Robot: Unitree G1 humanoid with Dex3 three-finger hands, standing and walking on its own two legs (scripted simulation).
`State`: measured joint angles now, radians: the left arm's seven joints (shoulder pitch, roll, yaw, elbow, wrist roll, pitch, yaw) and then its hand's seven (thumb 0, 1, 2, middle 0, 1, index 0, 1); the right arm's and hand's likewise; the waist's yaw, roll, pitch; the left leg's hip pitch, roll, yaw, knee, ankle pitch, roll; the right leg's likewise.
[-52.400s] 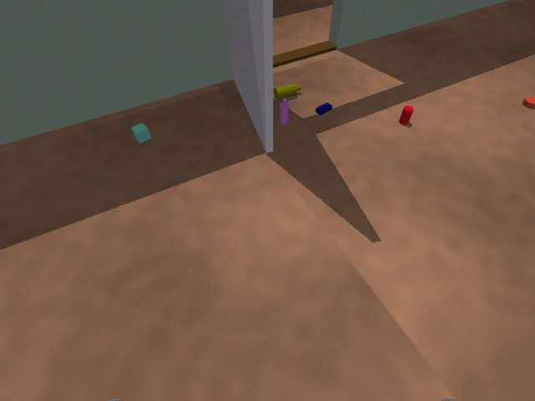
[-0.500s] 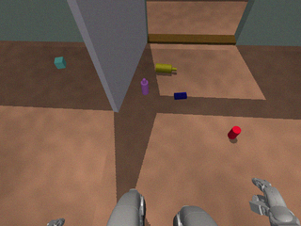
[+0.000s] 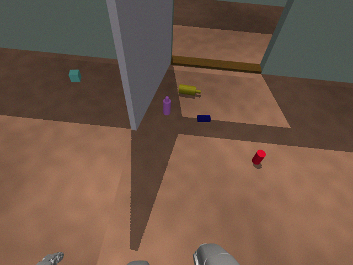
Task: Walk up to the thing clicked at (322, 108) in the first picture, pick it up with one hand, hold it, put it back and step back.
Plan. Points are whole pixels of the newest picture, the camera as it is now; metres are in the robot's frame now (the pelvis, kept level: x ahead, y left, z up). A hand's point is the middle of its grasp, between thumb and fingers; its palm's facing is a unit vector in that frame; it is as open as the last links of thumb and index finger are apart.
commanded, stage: step back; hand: right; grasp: from above
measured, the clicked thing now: (203, 118) +1.12 -0.28 -0.75
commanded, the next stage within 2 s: stand in 0.96 s
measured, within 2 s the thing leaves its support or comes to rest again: neither
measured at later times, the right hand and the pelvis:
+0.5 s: hand out of the picture +0.05 -0.26 -0.14, palm faces +0.07 +0.92 -0.39, open 7.4 cm; pelvis +0.00 +0.01 +0.00, yaw -3 degrees
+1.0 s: hand out of the picture +0.11 -0.29 -0.15, palm faces +0.06 +0.93 -0.36, open 7.4 cm; pelvis +0.04 -0.02 +0.00, yaw -3 degrees
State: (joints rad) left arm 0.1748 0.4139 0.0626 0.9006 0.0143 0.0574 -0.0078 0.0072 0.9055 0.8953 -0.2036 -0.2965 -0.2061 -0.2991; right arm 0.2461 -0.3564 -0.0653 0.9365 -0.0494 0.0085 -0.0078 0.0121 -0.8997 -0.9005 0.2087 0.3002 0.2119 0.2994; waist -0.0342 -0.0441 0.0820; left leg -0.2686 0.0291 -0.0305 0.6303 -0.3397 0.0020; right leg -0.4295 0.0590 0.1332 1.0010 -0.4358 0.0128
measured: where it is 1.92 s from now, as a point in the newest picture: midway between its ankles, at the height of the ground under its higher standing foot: outside the picture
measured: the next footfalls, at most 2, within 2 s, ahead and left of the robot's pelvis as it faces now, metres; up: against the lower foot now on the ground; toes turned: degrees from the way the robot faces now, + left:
right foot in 0.10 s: +0.01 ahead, -0.14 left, +0.00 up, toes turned +0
left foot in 0.36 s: +0.07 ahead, +0.12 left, +0.00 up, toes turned -2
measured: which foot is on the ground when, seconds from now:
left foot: down 0.00-0.12, up 0.14-0.34, down 0.36-1.00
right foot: up 0.00-0.08, down 0.10-0.40, up 0.42-0.68, down 0.70-1.00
